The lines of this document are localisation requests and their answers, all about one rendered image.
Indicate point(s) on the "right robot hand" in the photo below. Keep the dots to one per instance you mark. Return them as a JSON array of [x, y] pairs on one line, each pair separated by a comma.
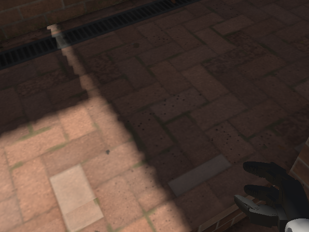
[[287, 203]]

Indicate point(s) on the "right robot forearm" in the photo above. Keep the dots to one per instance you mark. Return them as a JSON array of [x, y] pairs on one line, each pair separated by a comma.
[[298, 225]]

